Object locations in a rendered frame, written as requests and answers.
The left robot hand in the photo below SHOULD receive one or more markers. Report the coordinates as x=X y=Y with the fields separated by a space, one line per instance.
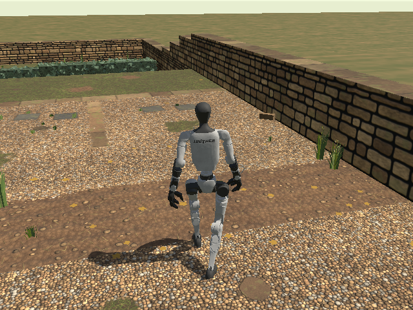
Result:
x=172 y=200

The left robot forearm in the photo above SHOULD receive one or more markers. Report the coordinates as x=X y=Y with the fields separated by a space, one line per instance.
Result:
x=176 y=172

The right robot upper arm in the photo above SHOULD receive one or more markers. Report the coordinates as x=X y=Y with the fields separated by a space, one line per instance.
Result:
x=227 y=144

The right robot hand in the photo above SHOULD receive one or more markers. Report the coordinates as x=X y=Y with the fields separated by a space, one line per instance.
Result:
x=232 y=182

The left robot upper arm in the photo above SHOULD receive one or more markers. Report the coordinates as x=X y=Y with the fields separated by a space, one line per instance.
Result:
x=181 y=148

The right robot forearm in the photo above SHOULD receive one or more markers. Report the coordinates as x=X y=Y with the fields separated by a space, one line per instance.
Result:
x=235 y=169

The robot right thigh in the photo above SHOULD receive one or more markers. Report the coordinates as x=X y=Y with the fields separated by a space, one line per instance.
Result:
x=222 y=190

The left robot shin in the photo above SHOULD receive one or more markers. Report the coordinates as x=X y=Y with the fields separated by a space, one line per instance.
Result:
x=195 y=219

